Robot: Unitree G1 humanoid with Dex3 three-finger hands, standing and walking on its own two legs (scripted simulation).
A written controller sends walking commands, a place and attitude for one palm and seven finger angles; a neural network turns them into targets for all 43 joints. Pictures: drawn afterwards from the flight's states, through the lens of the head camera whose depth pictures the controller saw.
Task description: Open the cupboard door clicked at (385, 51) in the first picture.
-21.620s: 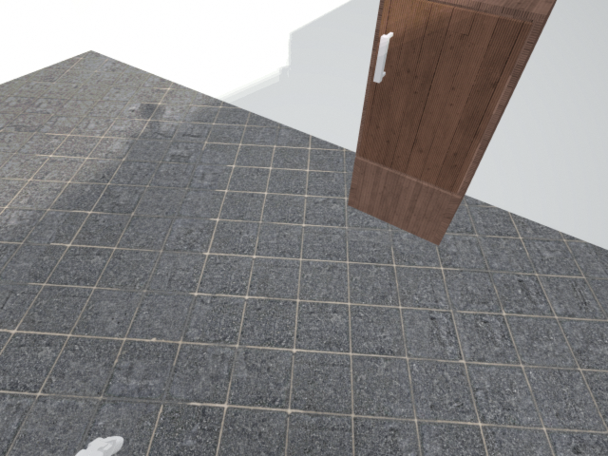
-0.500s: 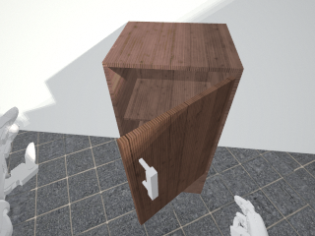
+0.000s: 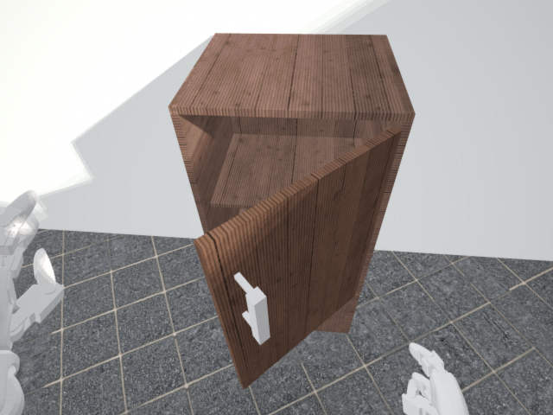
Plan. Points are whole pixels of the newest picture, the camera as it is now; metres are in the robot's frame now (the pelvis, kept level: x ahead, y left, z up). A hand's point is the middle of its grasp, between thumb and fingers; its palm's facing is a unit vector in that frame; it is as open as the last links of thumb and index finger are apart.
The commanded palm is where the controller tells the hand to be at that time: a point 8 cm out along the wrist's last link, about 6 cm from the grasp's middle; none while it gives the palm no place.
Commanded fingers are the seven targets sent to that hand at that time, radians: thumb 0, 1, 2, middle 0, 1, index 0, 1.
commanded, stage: step back with the hand held close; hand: left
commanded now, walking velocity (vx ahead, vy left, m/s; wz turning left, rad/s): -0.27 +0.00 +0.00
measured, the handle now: (251, 308) +0.29 +0.09 -0.03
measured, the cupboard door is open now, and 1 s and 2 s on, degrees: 44 44 44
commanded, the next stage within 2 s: stop stepping back and stand still in 1.24 s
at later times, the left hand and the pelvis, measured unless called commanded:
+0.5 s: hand (8, 350) +0.13 +0.29 +0.15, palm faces +0.40 -0.77 -0.50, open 7.4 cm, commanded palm +0.07 +0.32 +0.17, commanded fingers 0.00 0.90 0.90 -0.20 -0.30 -0.20 -0.30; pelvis -0.07 +0.03 -0.01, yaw -1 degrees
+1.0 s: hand out of the picture +0.06 +0.29 +0.15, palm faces +0.48 -0.76 -0.45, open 7.4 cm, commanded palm -0.02 +0.34 +0.17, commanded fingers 0.00 0.90 0.90 -0.20 -0.30 -0.20 -0.30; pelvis -0.14 +0.03 -0.03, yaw +3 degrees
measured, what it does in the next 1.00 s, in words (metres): shifts its weight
